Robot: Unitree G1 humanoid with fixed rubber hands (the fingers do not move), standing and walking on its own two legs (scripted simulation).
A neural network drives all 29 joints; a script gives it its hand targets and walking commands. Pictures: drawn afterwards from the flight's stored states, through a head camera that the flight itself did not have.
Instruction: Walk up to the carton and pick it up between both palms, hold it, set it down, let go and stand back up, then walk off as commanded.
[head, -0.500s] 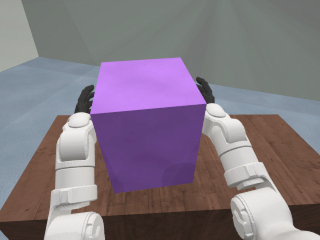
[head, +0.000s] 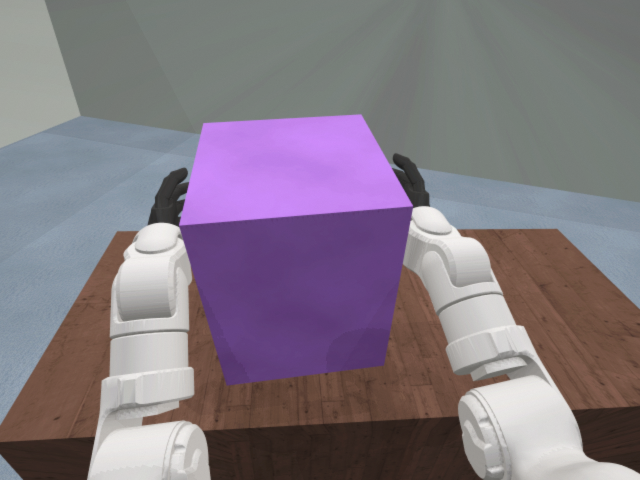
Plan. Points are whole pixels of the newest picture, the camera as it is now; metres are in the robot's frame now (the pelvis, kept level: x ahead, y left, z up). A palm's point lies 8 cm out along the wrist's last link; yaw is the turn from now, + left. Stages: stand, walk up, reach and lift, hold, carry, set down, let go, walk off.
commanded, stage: hold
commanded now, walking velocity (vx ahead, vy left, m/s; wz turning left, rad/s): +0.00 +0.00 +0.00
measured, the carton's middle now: (295, 246) +0.36 +0.01 +0.18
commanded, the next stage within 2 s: set down in 0.16 s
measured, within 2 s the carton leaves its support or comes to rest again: neither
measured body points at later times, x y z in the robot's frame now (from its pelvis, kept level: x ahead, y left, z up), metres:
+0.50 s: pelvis -0.01 +0.00 +0.00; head -0.07 +0.03 +0.45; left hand +0.38 +0.18 +0.21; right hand +0.39 -0.12 +0.22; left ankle +0.04 +0.13 -0.75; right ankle -0.02 -0.12 -0.75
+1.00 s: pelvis +0.00 +0.01 +0.00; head -0.04 +0.05 +0.45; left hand +0.39 +0.18 +0.15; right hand +0.40 -0.11 +0.16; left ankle +0.04 +0.13 -0.75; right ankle -0.02 -0.12 -0.75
